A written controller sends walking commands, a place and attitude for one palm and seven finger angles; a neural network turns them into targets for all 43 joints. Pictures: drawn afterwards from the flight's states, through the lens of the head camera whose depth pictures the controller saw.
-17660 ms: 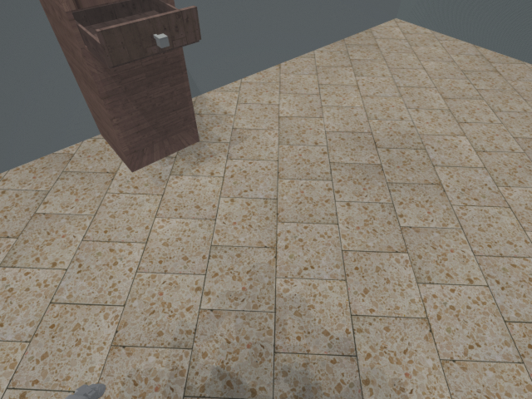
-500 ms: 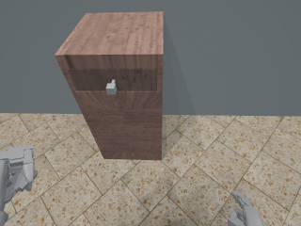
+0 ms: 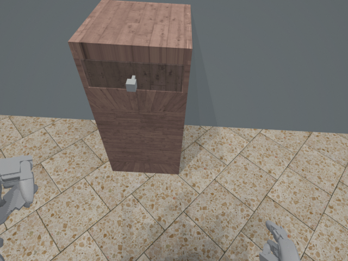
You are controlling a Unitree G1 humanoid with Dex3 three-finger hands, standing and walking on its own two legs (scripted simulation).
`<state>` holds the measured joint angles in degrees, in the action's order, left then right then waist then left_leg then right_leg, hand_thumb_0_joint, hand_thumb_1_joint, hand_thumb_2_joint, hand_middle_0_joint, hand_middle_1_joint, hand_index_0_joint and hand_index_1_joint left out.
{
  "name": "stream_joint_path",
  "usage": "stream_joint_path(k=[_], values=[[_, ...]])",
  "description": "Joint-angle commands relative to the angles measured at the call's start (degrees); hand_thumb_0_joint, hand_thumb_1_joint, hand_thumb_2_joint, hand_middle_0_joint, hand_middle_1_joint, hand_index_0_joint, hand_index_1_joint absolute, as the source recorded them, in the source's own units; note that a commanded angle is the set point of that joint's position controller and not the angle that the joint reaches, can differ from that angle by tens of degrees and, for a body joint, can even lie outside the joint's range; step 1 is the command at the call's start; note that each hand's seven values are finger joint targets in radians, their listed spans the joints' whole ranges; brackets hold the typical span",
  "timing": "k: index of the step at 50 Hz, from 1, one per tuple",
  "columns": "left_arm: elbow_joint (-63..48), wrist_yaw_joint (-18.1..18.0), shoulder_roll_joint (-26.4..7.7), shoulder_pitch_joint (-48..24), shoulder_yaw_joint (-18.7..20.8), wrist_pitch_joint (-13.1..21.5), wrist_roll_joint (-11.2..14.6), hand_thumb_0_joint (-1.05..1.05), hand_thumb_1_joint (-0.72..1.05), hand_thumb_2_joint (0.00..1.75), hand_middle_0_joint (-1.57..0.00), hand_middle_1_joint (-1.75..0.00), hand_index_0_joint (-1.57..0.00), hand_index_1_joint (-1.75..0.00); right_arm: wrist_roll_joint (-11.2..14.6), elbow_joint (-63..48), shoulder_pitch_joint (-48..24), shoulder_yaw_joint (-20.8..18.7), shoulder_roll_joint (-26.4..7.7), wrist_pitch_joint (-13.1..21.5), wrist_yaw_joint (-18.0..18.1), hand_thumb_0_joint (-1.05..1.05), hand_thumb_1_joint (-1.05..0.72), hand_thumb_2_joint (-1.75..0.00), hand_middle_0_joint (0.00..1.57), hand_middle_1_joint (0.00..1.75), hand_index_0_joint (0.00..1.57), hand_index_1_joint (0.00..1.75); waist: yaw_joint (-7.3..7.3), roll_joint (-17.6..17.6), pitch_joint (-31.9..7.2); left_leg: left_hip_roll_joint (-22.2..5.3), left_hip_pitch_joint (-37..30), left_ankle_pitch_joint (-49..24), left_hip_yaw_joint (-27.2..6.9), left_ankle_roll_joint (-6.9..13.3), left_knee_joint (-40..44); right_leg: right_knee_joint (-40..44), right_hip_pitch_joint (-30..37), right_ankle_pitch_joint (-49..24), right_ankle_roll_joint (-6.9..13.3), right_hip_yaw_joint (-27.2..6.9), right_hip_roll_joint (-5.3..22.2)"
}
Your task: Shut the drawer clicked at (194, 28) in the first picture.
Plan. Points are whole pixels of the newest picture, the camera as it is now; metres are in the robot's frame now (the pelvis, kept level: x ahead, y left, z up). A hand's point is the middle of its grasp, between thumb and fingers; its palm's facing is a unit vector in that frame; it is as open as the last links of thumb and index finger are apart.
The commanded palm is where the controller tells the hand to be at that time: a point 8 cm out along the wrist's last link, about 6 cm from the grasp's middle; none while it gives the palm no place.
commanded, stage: step back with the hand held close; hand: left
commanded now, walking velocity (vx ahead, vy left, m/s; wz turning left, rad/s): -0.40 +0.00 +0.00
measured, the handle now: (132, 82) +0.73 +0.20 -0.01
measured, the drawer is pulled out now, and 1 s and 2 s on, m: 0.00 0.00 0.00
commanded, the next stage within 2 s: stop stepping back and stand still in 0.46 s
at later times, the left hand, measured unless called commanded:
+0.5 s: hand out of the picture +0.10 +0.23 +0.18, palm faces +0.37 -0.80 -0.47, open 3.2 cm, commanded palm +0.03 +0.27 +0.19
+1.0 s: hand out of the picture -0.03 +0.22 +0.18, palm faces +0.42 -0.83 -0.37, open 3.3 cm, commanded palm -0.10 +0.26 +0.19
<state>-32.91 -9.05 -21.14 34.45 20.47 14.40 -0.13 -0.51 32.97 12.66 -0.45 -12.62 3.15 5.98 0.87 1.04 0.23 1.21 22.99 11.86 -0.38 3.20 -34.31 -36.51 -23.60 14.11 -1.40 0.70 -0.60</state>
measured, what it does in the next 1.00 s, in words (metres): walks backwards: right foot, then left foot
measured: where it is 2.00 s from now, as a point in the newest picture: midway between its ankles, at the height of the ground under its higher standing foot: outside the picture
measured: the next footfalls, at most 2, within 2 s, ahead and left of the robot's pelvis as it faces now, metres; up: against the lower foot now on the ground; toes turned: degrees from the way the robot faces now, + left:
right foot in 0.12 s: -0.04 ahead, -0.13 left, +0.00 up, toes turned +4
left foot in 0.50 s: -0.02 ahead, +0.08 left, +0.00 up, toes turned -1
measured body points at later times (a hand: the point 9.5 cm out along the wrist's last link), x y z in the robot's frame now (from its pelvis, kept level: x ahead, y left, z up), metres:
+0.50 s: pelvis -0.09 -0.02 +0.00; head -0.08 +0.00 +0.45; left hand +0.07 +0.27 +0.21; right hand +0.09 -0.27 -0.07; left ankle -0.06 +0.08 -0.73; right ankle -0.08 -0.13 -0.73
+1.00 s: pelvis -0.23 -0.02 +0.00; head -0.26 -0.01 +0.45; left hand -0.06 +0.26 +0.20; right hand -0.10 -0.28 -0.08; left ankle -0.20 +0.10 -0.73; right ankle -0.19 -0.13 -0.71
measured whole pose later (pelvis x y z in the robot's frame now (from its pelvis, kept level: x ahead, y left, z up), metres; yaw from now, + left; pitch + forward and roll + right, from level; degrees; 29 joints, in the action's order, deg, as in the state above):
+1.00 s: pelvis -0.23 -0.02 +0.00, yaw +0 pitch -2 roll +1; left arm -29.7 -9.9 -20.2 31.5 20.3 11.0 0.5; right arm -0.8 37.4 16.2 0.1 -12.8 6.0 6.1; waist 2.3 -1.9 -3.6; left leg -0.2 17.0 15.9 0.7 1.0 -34.0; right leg -44.7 -23.2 24.7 0.5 2.3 0.9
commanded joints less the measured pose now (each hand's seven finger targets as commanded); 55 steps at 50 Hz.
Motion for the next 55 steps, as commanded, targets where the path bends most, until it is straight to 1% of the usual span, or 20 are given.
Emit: stream_joint_path(k=[1, 6, 9, 11, 14, 16, 18, 22, 26, 27, 30, 35, 38, 44, 45, 47, 49, 53, 54, 55], values=[[-13.12, -1.11, -9.70, 0.06, 8.43, 3.97, -0.16, 0.00, 0.90, 0.90, -1.40, -1.60, -1.40, -1.60, -0.47, -10.39, -5.74, -2.87, -6.69, 5.20, 0.42, 0.00, -0.90, -0.90, 0.20, 0.30, 0.20, 0.30, -1.23, 6.78, -5.07, -15.09, 12.68, 16.60, -17.87, 5.05, 22.61, -9.88, 15.59, 5.06, 0.45, -3.19, -2.53], [-12.52, 0.57, -8.96, 1.41, 6.57, 5.45, 1.33, 0.00, 0.90, 0.90, -1.40, -1.60, -1.40, -1.60, -1.18, -7.43, -5.44, -2.26, -7.90, 6.33, -0.79, 0.00, -0.90, -0.90, 0.20, 0.30, 0.20, 0.30, -0.46, 7.98, -3.66, -10.50, 6.41, 3.59, -12.70, 2.51, 18.20, 7.05, 15.46, -4.27, 1.37, -3.13, -2.36], [-14.71, 0.80, -11.25, 1.20, 7.85, 6.14, 2.60, 0.00, 0.90, 0.90, -1.40, -1.60, -1.40, -1.60, -1.07, -5.64, -4.47, -2.38, -6.91, 5.78, -1.30, 0.00, -0.90, -0.90, 0.20, 0.30, 0.20, 0.30, -1.03, 6.31, -17.26, -9.31, -16.46, -32.71, -6.93, 0.38, 10.43, 6.62, 10.01, -15.08, 0.99, -3.43, -0.92], [-16.10, 0.94, -11.98, 3.89, 8.39, 5.23, 3.27, 0.00, 0.90, 0.90, -1.40, -1.60, -1.40, -1.60, -0.34, -6.88, -4.57, -2.97, -6.52, 5.21, -1.95, 0.00, -0.90, -0.90, 0.20, 0.30, 0.20, 0.30, -1.16, 3.88, -23.30, -9.73, -24.94, -40.47, -5.15, 0.89, 6.92, 6.22, 7.71, -12.87, -0.40, -3.30, -0.94], [-14.62, 1.15, -13.13, 6.94, 10.41, 3.89, 4.30, 0.00, 0.90, 0.90, -1.40, -1.60, -1.40, -1.60, 0.29, -8.94, -7.77, -2.83, -6.30, 3.49, -2.25, 0.00, -0.90, -0.90, 0.20, 0.30, 0.20, 0.30, -1.29, 0.02, -16.21, -7.81, -13.51, -18.61, -4.15, -0.08, 6.83, 11.51, 7.63, -13.21, 0.38, -5.19, 1.38], [-12.26, 0.68, -14.04, 5.63, 11.29, 3.53, 4.45, 0.00, 0.90, 0.90, -1.40, -1.60, -1.40, -1.60, 1.22, -9.05, -8.54, -3.08, -5.25, 2.18, -1.96, 0.00, -0.90, -0.90, 0.20, 0.30, 0.20, 0.30, -0.68, -9.36, -9.58, 0.01, -9.82, 2.04, 0.07, -3.34, -5.67, 22.69, -2.80, -7.69, 4.81, -14.71, 11.65], [-9.26, -0.28, -13.92, 2.81, 11.76, 2.64, 4.01, 0.00, 0.90, 0.90, -1.40, -1.60, -1.40, -1.60, 0.72, -7.76, -9.50, -3.34, -4.31, 1.65, -1.45, 0.00, -0.90, -0.90, 0.20, 0.30, 0.20, 0.30, -1.40, -10.86, -4.89, 0.83, -1.08, 10.34, -3.34, -4.04, -23.07, 23.14, -5.74, -14.56, 11.02, -18.98, 18.24], [-8.21, 0.49, -9.97, -2.37, 6.02, 1.67, 2.35, 0.00, 0.90, 0.90, -1.40, -1.60, -1.40, -1.60, -0.07, -7.76, -9.14, -1.27, -4.18, 0.50, 0.09, 0.00, -0.90, -0.90, 0.20, 0.30, 0.20, 0.30, 0.30, -4.14, -1.61, -1.37, -2.00, 1.43, -1.21, -3.52, 3.04, 11.88, 4.85, -34.79, 5.79, -8.18, 9.69], [-11.28, 0.85, -12.26, 0.47, 6.61, 3.51, 2.25, 0.00, 0.90, 0.90, -1.40, -1.60, -1.40, -1.60, 0.50, -8.50, -5.51, -3.44, -6.85, 2.63, -0.89, 0.00, -0.90, -0.90, 0.20, 0.30, 0.20, 0.30, -1.16, 7.12, -14.31, -14.82, -16.04, -38.84, -10.71, 2.61, 13.10, -2.84, 4.28, 2.16, 0.20, -3.39, -1.55], [-12.89, 1.30, -12.37, 2.16, 7.42, 3.08, 3.18, 0.00, 0.90, 0.90, -1.40, -1.60, -1.40, -1.60, -0.90, -8.88, -6.53, -3.00, -6.61, 3.68, -1.25, 0.00, -0.90, -0.90, 0.20, 0.30, 0.20, 0.30, -1.72, 13.82, -14.72, -17.91, -12.33, -36.30, -15.43, 4.40, 16.15, -10.43, 3.11, 12.01, 0.48, -4.01, -1.96], [-17.23, 0.70, -10.73, 3.72, 6.90, 2.72, 2.90, 0.00, 0.90, 0.90, -1.40, -1.60, -1.40, -1.60, -0.33, -7.60, -3.30, -3.09, -6.32, 5.78, -2.21, 0.00, -0.90, -0.90, 0.20, 0.30, 0.20, 0.30, -1.38, 6.10, -13.26, -17.82, -12.02, -20.94, -13.53, 6.23, 16.09, -14.11, 1.82, 13.42, 0.60, -4.81, -0.91], [-13.08, -0.61, -10.25, 4.48, 7.64, -0.35, 2.20, 0.00, 0.90, 0.90, -1.40, -1.60, -1.40, -1.60, -0.10, -8.73, -6.46, -1.68, -5.90, 4.77, -1.42, 0.00, -0.90, -0.90, 0.20, 0.30, 0.20, 0.30, -0.31, 7.46, -3.14, -7.10, 6.23, 23.21, -5.01, -1.49, 20.13, 13.43, 17.66, 12.59, 2.75, 1.24, -1.25], [-11.97, -0.95, -11.14, -3.95, 7.11, -0.96, 2.65, 0.00, 0.90, 0.90, -1.40, -1.60, -1.40, -1.60, -0.35, -6.44, -6.59, -2.12, -5.41, 3.38, -0.84, 0.00, -0.90, -0.90, 0.20, 0.30, 0.20, 0.30, -0.33, -12.53, -1.70, -0.45, -4.09, 8.25, -2.25, -4.42, -18.12, 30.85, -7.39, 30.97, 12.25, -24.07, 18.68], [-6.29, -1.53, -8.08, -7.77, 3.39, -1.20, 0.97, 0.00, 0.90, 0.90, -1.40, -1.60, -1.40, -1.60, -0.62, -4.80, -5.15, -0.61, -5.49, 4.94, 0.89, 0.00, -0.90, -0.90, 0.20, 0.30, 0.20, 0.30, 0.72, -5.35, 1.08, -3.20, -8.31, 12.33, 2.86, -0.91, 1.38, 18.89, -6.18, 28.36, 7.40, -7.75, 12.35], [-7.85, -1.59, -7.66, -8.73, 2.88, -0.80, 0.89, 0.00, 0.90, 0.90, -1.40, -1.60, -1.40, -1.60, -0.47, -4.93, -4.72, -0.59, -6.03, 5.64, 1.04, 0.00, -0.90, -0.90, 0.20, 0.30, 0.20, 0.30, 0.83, -0.56, 1.05, -3.44, -8.45, 15.08, 1.36, -0.07, 9.03, 13.19, -3.44, 25.61, 6.62, -6.60, 10.18], [-11.49, -1.79, -8.16, -7.24, 3.93, 0.51, 0.98, 0.00, 0.90, 0.90, -1.40, -1.60, -1.40, -1.60, -0.08, -6.61, -3.17, -1.27, -7.70, 6.72, 1.00, 0.00, -0.90, -0.90, 0.20, 0.30, 0.20, 0.30, 1.12, 14.76, 0.08, -15.80, -10.74, 21.59, -20.90, 5.71, 20.31, -8.82, -5.98, 13.63, 2.12, 2.03, 0.42], [-11.43, -1.49, -10.33, -4.29, 7.11, 0.80, 0.34, 0.00, 0.90, 0.90, -1.40, -1.60, -1.40, -1.60, -0.19, -5.69, -3.45, -1.22, -5.87, 7.13, -0.08, 0.00, -0.90, -0.90, 0.20, 0.30, 0.20, 0.30, 1.26, 13.55, 0.20, -19.14, -5.56, 28.74, -28.14, 8.99, 25.81, -21.46, -7.81, 14.78, 1.50, 0.41, 0.74], [-10.24, -1.33, -9.62, 1.21, 7.01, 0.81, 0.44, 0.00, 0.90, 0.90, -1.40, -1.60, -1.40, -1.60, -0.26, -6.02, -5.34, -1.28, -6.32, 6.96, -1.04, 0.00, -0.90, -0.90, 0.20, 0.30, 0.20, 0.30, -1.19, 10.81, 1.35, -12.72, 11.28, 27.55, -9.82, 3.80, 19.78, -2.83, 16.11, 12.43, 2.50, 5.58, -0.20], [-8.83, -1.24, -9.59, 2.26, 7.05, 0.83, 0.25, 0.00, 0.90, 0.90, -1.40, -1.60, -1.40, -1.60, -0.38, -6.15, -5.42, -1.51, -6.33, 6.35, -1.01, 0.00, -0.90, -0.90, 0.20, 0.30, 0.20, 0.30, -1.86, 8.08, 0.81, -9.90, 16.87, 27.50, -6.18, 1.96, 12.45, 4.02, 23.34, 13.16, 3.56, 3.86, 0.04], [-8.16, -1.08, -10.63, 1.93, 7.46, 0.82, -0.17, 0.00, 0.90, 0.90, -1.40, -1.60, -1.40, -1.60, -0.50, -6.43, -5.44, -2.08, -5.93, 5.58, -1.00, 0.00, -0.90, -0.90, 0.20, 0.30, 0.20, 0.30, -2.34, -5.08, 2.09, -3.11, 21.32, 23.14, 0.08, -0.43, -5.90, 16.16, 22.60, 21.29, 7.33, -9.91, 6.41]])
